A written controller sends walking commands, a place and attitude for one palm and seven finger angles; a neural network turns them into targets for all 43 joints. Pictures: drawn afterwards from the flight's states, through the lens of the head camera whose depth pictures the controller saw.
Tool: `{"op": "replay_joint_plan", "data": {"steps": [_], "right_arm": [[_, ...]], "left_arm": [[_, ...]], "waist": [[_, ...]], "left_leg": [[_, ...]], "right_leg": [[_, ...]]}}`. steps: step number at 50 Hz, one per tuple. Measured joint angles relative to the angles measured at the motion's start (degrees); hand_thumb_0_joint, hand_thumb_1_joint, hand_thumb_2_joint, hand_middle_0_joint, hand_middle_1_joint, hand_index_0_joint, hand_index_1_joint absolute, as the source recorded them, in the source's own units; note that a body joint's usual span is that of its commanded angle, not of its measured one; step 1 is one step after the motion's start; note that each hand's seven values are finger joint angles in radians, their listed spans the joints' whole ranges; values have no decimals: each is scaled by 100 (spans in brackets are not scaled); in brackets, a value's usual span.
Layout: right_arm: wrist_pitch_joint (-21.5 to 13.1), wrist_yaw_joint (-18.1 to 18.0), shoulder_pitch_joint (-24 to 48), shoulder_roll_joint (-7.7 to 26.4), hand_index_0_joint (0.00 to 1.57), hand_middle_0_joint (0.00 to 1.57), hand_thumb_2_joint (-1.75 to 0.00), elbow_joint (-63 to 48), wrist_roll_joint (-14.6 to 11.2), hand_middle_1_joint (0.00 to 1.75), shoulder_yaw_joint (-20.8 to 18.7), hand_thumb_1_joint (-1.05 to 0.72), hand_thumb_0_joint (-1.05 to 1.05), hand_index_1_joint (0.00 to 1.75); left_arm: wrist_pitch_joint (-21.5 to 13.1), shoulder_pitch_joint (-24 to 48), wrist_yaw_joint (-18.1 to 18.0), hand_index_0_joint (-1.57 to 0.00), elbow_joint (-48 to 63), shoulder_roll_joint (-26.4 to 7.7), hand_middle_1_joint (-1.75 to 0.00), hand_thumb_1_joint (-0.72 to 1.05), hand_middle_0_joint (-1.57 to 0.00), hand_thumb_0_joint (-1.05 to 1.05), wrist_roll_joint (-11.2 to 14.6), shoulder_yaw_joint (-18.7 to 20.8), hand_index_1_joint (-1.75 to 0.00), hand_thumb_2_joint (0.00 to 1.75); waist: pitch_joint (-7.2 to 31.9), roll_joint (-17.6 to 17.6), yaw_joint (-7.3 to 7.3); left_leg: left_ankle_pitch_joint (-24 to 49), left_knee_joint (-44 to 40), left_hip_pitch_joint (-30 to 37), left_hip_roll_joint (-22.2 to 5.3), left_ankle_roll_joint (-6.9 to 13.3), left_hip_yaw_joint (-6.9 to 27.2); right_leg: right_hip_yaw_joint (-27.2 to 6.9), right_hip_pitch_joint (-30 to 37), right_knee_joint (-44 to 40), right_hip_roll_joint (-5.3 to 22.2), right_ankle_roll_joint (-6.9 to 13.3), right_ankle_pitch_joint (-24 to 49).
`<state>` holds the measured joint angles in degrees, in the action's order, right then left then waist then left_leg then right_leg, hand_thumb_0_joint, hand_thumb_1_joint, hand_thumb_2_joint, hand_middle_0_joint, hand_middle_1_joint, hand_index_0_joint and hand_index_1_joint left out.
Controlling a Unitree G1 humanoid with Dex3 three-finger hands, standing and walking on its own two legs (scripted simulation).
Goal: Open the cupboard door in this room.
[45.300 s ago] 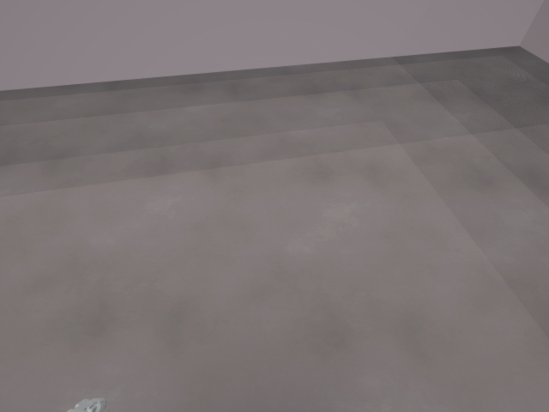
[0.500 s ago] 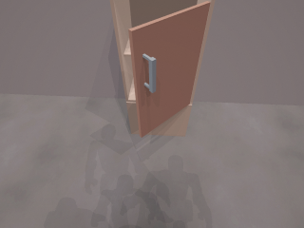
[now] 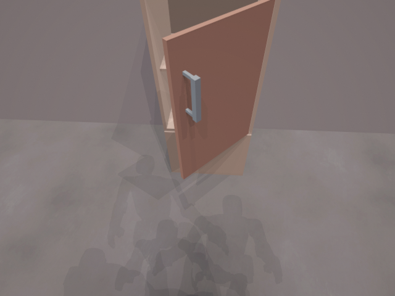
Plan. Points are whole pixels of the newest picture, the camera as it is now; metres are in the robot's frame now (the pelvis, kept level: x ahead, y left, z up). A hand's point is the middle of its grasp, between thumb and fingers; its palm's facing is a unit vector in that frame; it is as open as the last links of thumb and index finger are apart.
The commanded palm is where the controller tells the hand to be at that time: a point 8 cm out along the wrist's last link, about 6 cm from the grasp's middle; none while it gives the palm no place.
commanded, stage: look to check the result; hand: left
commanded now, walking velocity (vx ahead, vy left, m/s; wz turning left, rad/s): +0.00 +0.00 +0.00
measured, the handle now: (191, 97) +0.62 +0.05 +0.05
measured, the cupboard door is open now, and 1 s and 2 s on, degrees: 45 45 45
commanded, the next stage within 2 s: walk to a spot facing it in 0.12 s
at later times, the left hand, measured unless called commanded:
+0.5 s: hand out of the picture +0.08 +0.20 -0.17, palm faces -0.08 -0.96 -0.28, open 7.4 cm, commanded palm none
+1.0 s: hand out of the picture +0.11 +0.15 -0.17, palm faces -0.30 -0.91 -0.28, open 7.4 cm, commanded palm none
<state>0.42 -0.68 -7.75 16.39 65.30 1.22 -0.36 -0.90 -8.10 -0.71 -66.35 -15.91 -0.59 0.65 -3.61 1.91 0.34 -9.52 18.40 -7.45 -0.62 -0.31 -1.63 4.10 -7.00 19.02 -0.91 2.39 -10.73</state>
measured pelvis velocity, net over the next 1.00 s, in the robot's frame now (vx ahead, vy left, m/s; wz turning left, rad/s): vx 0.00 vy -0.03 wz -0.38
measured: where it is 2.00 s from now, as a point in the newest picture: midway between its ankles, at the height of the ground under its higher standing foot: outside the picture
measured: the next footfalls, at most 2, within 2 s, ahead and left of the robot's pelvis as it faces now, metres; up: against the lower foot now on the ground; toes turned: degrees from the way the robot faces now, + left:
left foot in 1.20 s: +0.10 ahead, +0.11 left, +0.00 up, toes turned -30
right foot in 1.50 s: -0.04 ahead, -0.14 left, +0.00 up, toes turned -42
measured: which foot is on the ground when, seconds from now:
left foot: down 0.00-0.74, up 0.76-1.00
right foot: down 0.00-1.00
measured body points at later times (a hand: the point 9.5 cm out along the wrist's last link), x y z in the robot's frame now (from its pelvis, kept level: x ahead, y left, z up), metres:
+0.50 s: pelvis +0.01 +0.00 -0.01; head +0.04 -0.02 +0.44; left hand +0.08 +0.25 -0.15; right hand +0.04 -0.27 -0.16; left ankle +0.01 +0.12 -0.75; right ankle +0.00 -0.09 -0.75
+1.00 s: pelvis +0.00 -0.03 -0.01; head +0.05 -0.06 +0.44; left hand +0.12 +0.20 -0.15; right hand +0.01 -0.30 -0.16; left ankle +0.03 +0.13 -0.68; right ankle -0.02 -0.11 -0.75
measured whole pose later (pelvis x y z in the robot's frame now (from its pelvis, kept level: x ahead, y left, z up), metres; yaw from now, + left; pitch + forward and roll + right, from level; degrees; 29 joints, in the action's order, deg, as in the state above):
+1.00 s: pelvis +0.00 -0.03 -0.01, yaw -22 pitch +2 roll +2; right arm 3.2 -1.9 -5.3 12.6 53.2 0.5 -3.8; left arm 2.0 -13.1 -0.8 -54.9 -11.3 -1.4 4.1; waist -6.2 0.1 -1.2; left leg -24.8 56.4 -25.4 -1.7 -3.6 -0.3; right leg -7.1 -16.3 28.4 -4.4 3.7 -13.3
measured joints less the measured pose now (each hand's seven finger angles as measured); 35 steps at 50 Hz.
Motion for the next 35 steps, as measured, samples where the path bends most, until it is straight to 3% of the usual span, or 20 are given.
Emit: {"op": "replay_joint_plan", "data": {"steps": [18,30,33,35], "right_arm": [[22,-64,64,18,20,20,-90,-100,11,30,-13,-91,1,30],[173,-154,-359,-439,20,20,-90,-661,17,30,-189,-91,0,30],[137,-164,-482,-463,20,20,-90,-718,61,30,-218,-91,1,30],[127,-168,-558,-433,20,20,-90,-716,94,30,-230,-90,1,30]], "left_arm": [[55,85,-34,-20,157,49,-30,91,-21,1,-2,31,-30,90],[420,-248,72,-20,711,356,-30,91,-21,1,-49,212,-30,90],[500,-194,121,-20,857,402,-30,91,-21,1,-56,266,-30,90],[511,-146,153,-20,949,456,-30,91,-21,1,-57,297,-30,90]], "waist": [[69,-12,-28],[-111,-198,-1],[-216,-218,-15],[-278,-115,-15]], "left_leg": [[-151,63,45,-101,-68,-138],[-779,1102,-421,-338,-59,-793],[-843,1211,-431,-368,-41,-983],[-874,1275,-417,-454,-83,-1034]], "right_leg": [[-139,-20,68,-97,47,-97],[-747,-869,1329,-302,40,-526],[-552,-1323,2543,-180,-90,-1313],[-369,-1379,2815,-68,-128,-1590]]}}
